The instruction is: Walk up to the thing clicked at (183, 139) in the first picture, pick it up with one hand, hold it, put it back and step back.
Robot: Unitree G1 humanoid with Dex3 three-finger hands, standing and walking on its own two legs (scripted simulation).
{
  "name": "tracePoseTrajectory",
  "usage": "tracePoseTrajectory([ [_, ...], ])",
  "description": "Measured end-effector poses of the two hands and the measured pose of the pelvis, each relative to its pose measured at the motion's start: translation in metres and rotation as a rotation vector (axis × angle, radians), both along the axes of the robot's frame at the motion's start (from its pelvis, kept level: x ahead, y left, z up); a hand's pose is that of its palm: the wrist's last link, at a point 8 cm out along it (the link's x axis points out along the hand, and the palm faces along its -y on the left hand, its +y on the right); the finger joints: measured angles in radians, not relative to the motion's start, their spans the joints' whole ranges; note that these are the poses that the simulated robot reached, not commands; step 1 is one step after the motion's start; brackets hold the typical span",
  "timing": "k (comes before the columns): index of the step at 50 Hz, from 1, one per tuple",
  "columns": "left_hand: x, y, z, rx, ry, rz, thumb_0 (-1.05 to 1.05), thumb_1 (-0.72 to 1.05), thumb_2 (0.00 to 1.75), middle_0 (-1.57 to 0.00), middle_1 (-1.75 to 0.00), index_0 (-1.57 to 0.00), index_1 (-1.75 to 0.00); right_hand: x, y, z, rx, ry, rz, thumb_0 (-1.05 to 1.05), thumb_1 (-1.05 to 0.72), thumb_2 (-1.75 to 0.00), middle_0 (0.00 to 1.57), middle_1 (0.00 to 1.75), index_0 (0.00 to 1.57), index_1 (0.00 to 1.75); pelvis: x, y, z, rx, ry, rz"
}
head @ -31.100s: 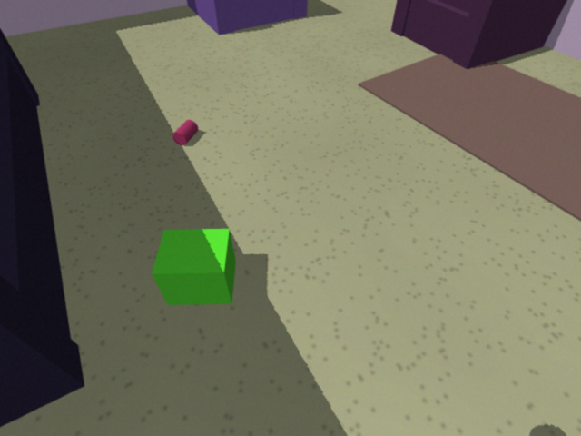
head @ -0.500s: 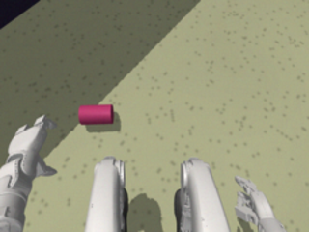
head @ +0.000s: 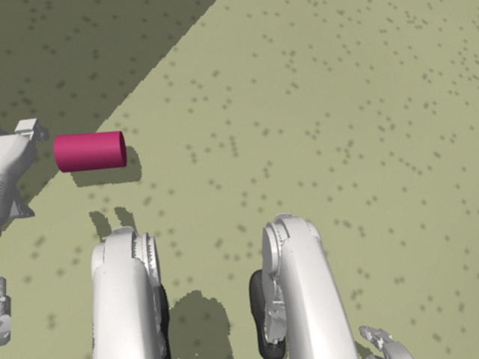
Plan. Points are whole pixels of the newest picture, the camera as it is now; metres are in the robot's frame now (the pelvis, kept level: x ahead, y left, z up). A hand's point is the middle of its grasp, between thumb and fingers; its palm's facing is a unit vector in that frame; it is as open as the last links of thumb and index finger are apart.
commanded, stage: rise first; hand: left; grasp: from above
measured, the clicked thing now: (93, 151) +0.54 +0.29 -0.33
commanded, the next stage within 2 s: none
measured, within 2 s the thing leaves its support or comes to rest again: neither
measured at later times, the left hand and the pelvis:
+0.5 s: hand (36, 166) +0.45 +0.34 -0.18, palm faces -0.46 -0.03 -0.89, open 14.1 cm; pelvis +0.01 +0.00 -0.03, yaw -2 degrees
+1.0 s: hand (44, 160) +0.47 +0.33 -0.20, palm faces -0.45 -0.05 -0.89, open 14.1 cm; pelvis +0.01 +0.00 -0.04, yaw -3 degrees
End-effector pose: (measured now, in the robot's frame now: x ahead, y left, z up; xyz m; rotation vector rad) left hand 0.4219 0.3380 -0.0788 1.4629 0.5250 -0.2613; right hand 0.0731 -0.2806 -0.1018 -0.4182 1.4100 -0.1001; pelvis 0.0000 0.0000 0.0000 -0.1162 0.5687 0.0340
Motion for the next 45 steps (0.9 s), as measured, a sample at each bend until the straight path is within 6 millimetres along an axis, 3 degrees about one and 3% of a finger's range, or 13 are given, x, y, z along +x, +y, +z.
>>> tracePoseTrajectory([
  [20,0.032,-0.001,-0.039,0.055,-0.020,-0.063,0.00,-0.53,1.00,-0.07,-1.02,-0.08,-1.01,0.010,0.009,-0.028,0.006,0.037,0.046,0.00,-0.91,-0.91,0.20,0.30,0.20,0.30,0.007,0.002,-0.029,-0.017,0.004,-0.016],
  [45,0.051,-0.005,-0.062,0.046,-0.022,-0.043,0.00,-0.53,0.99,-0.07,-1.05,-0.09,-1.03,-0.007,0.007,-0.029,-0.001,0.109,0.039,0.00,-0.91,-0.91,0.20,0.30,0.20,0.30,0.014,0.003,-0.038,-0.029,0.015,-0.027],
])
